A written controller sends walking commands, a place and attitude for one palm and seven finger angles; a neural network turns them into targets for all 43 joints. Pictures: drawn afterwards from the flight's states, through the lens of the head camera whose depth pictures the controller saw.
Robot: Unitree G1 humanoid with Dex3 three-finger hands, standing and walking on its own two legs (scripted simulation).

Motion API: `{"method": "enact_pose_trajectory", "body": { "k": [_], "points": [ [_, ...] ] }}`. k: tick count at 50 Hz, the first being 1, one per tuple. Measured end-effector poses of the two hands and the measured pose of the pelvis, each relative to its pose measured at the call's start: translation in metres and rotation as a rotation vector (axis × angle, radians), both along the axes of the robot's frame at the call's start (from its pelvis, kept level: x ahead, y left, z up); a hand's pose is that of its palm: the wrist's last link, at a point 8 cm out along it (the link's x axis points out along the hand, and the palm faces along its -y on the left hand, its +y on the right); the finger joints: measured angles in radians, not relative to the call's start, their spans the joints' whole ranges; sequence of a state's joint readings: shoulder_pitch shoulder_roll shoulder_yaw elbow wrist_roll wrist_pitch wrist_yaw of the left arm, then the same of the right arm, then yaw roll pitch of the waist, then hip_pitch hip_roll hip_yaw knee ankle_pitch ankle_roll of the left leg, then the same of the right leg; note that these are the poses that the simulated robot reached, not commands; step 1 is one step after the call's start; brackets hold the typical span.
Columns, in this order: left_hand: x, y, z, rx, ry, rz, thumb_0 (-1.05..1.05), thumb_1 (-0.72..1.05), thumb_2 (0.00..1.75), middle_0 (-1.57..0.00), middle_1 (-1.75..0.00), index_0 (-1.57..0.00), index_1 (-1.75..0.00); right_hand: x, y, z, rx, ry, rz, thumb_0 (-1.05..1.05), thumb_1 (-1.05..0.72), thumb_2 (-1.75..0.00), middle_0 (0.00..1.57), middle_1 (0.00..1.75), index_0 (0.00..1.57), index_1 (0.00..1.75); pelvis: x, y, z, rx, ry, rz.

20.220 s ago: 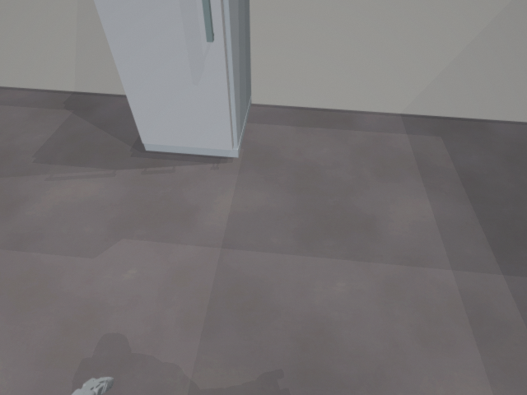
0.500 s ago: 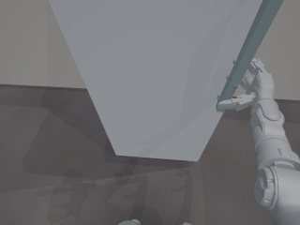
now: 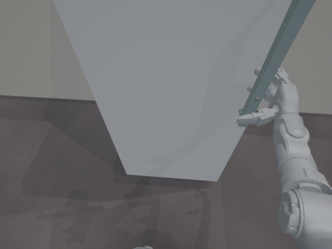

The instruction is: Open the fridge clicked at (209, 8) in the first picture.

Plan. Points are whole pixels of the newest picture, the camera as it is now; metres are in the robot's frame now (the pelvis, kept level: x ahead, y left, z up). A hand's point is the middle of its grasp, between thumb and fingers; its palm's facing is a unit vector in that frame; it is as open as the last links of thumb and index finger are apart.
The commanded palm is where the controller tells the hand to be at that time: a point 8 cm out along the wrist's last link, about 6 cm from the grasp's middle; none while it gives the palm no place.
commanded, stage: slide the fingers in behind the handle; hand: right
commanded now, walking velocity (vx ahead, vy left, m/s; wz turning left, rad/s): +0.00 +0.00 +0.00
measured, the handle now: (266, 65) +0.53 -0.15 +0.17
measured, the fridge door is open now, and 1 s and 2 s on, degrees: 0 0 0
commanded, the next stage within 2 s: grip the handle and tug to test in 0.14 s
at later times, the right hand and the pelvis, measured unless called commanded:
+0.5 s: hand (256, 98) +0.47 -0.14 +0.11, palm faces -0.05 +1.00 +0.01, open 12.3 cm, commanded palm +0.45 -0.19 +0.11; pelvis +0.00 -0.01 +0.00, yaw +0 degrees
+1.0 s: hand (257, 99) +0.47 -0.14 +0.11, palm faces -0.06 +1.00 +0.01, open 6.8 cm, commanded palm +0.45 -0.20 +0.11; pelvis +0.00 -0.01 +0.00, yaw +0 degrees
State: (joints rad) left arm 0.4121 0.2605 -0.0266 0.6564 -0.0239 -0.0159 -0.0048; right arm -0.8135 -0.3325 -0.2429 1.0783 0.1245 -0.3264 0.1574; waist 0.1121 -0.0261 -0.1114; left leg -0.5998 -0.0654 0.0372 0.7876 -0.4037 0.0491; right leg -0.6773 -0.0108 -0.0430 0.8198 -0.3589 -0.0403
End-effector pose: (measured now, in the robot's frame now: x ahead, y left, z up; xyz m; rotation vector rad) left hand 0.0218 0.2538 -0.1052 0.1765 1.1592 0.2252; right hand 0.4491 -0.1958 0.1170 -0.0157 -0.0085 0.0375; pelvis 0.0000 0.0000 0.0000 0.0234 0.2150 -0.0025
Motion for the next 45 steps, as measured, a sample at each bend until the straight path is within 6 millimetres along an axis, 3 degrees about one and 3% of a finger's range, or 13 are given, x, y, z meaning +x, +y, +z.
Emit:
{"method": "enact_pose_trajectory", "body": {
  "k": [10,19,27,41,45],
  "points": [
    [0.008,0.002,0.003,0.022,-0.014,-0.014,0.01,0.91,0.9,-0.2,-0.3,-0.21,-0.3,0.003,0.001,-0.006,0.022,0.022,0.005,-0.01,0.5,-0.3,0.3,1.2,0.3,1.2,-0.003,-0.002,-0.001,0.003,0.005,-0.007],
    [0.001,-0.001,0.001,0.021,0.008,-0.004,0.01,0.91,0.9,-0.2,-0.3,-0.21,-0.3,0.007,-0.002,-0.003,0.011,0.006,0.013,-0.01,0.44,-0.33,0.31,1.21,0.3,1.21,-0.001,-0.005,-0.002,0.005,0.015,-0.003],
    [-0.002,-0.006,0.001,0.011,0.016,0.004,0.01,0.91,0.9,-0.2,-0.3,-0.21,-0.3,0.006,-0.002,-0.005,0.026,0.013,0.007,-0.01,0.17,-0.44,0.34,1.24,0.33,1.25,0.002,-0.008,-0.001,0.005,0.01,0.002],
    [0.0,-0.008,0.001,0.012,0.007,0.003,0.01,0.91,0.9,-0.2,-0.3,-0.21,-0.3,0.004,-0.006,-0.003,0.024,0.003,0.007,0.0,-0.46,-0.71,0.39,1.33,0.39,1.32,0.001,-0.01,-0.001,0.007,0.005,0.002],
    [0.002,-0.008,0.002,0.016,-0.002,-0.001,0.01,0.91,0.9,-0.2,-0.3,-0.21,-0.3,0.003,-0.004,-0.003,0.022,0.006,0.017,0.0,-0.52,-0.75,0.37,1.33,0.36,1.34,0.0,-0.01,-0.001,0.009,0.004,-0.001]
  ]
}}
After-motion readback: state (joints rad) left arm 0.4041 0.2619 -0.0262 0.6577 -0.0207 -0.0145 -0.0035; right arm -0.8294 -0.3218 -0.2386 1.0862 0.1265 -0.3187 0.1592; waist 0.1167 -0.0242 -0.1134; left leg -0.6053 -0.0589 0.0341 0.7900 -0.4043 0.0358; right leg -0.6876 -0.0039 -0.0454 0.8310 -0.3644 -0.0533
